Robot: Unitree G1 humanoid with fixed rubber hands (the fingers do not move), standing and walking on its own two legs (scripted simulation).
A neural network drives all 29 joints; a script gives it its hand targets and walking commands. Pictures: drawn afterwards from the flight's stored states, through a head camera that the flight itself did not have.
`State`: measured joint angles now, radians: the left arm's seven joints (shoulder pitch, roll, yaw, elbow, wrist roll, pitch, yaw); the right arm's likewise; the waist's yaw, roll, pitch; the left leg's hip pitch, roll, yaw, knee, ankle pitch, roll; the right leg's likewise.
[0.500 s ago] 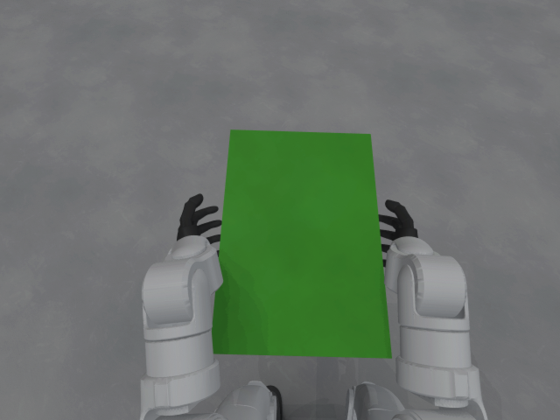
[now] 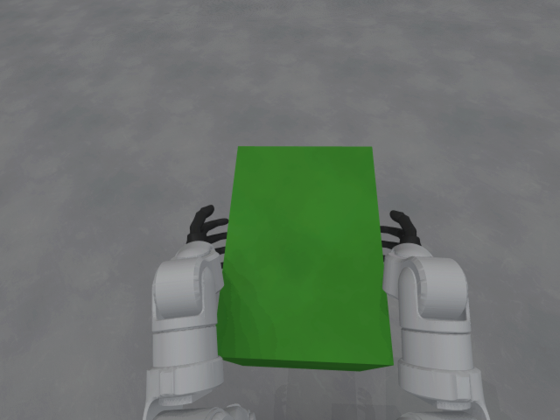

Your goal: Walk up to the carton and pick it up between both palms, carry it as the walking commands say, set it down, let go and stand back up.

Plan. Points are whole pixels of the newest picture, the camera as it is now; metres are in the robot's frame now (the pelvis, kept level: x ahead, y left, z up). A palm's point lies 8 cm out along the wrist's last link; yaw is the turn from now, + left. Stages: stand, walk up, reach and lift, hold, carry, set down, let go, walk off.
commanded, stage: carry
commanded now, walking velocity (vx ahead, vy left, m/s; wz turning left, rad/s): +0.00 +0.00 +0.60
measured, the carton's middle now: (302, 265) +0.34 -0.03 +0.00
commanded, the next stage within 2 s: none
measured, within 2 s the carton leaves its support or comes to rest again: neither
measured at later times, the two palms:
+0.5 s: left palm (70, 379) +0.18 +0.26 +0.07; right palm (297, 316) +0.24 -0.01 +0.04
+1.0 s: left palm out of the picture -0.03 +0.36 +0.06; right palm out of the picture +0.13 +0.14 +0.05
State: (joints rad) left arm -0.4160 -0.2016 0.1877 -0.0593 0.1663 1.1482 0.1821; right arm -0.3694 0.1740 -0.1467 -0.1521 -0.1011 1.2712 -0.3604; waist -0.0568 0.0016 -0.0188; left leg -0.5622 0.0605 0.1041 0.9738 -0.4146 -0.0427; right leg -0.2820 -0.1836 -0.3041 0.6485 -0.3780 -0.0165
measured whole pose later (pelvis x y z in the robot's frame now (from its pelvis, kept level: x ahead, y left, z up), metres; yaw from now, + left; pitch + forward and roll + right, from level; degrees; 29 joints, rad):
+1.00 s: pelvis -0.18 +0.07 -0.01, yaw +33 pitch +4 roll +1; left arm -0.33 -0.14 0.16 -0.15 0.09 1.20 0.27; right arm -0.37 0.18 -0.09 -0.05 -0.12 1.23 -0.31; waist 0.04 -0.02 -0.01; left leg -0.46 0.00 0.12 0.60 -0.21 0.05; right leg -0.51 -0.17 -0.15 0.98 -0.57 0.10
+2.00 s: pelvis -0.22 +0.04 +0.00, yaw +33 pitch +3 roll +1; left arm -0.33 -0.17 0.13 0.01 0.15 1.11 0.22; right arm -0.30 0.16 -0.11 -0.01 -0.16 1.17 -0.26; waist 0.00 0.03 -0.09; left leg -0.46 0.01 0.12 0.48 -0.08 0.05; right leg -0.37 -0.05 -0.13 0.62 -0.31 -0.03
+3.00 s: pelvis -0.15 +0.05 +0.00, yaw +33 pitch +4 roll +2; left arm -0.24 -0.15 0.12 0.00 0.17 1.03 0.12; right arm -0.27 0.15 -0.09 0.03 -0.19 1.07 -0.20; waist 0.00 0.02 -0.13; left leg -0.41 0.04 0.11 0.53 -0.19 -0.01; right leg -0.28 -0.01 -0.14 0.59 -0.39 -0.06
